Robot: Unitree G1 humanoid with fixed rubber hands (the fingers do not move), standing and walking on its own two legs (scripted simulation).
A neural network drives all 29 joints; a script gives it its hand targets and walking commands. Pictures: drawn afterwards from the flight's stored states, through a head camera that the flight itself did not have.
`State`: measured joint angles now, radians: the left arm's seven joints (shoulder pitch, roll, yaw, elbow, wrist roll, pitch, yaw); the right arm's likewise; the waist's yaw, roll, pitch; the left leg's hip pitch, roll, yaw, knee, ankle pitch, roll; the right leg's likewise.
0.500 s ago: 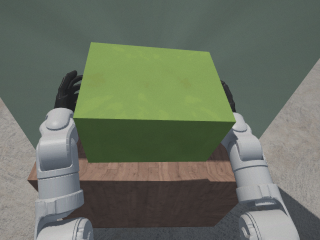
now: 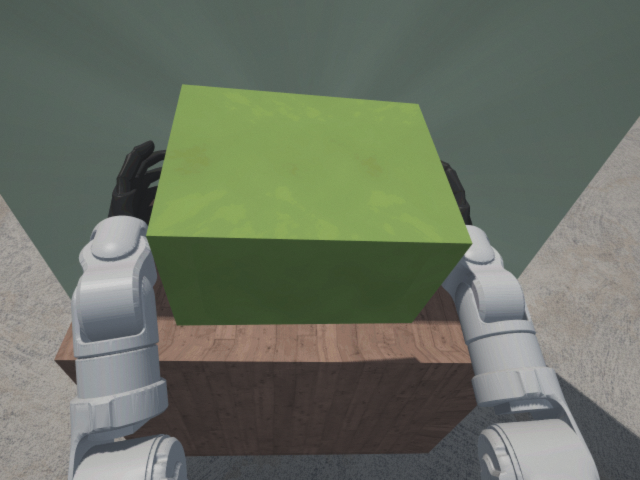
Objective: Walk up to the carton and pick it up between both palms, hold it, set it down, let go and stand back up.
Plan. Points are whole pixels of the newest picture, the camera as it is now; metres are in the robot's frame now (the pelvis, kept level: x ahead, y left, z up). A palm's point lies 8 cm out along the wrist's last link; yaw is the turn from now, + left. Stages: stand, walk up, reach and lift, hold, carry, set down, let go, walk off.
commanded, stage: hold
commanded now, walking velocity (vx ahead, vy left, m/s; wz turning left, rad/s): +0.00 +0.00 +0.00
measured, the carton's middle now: (302, 209) +0.36 +0.00 +0.17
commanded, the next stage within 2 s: none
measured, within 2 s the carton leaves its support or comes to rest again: neither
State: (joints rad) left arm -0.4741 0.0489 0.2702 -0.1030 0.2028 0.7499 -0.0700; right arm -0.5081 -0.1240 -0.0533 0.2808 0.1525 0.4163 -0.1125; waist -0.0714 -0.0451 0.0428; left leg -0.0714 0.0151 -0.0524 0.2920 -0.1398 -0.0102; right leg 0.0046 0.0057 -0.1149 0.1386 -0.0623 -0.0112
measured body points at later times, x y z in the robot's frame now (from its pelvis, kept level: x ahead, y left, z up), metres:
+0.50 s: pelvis +0.00 +0.00 +0.00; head -0.01 +0.03 +0.45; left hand +0.36 +0.19 +0.18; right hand +0.36 -0.18 +0.16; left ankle +0.02 +0.12 -0.75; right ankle +0.02 -0.11 -0.75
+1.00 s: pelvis +0.00 +0.00 +0.00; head -0.01 +0.03 +0.45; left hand +0.36 +0.19 +0.17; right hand +0.36 -0.18 +0.16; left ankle +0.02 +0.12 -0.75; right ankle +0.02 -0.11 -0.75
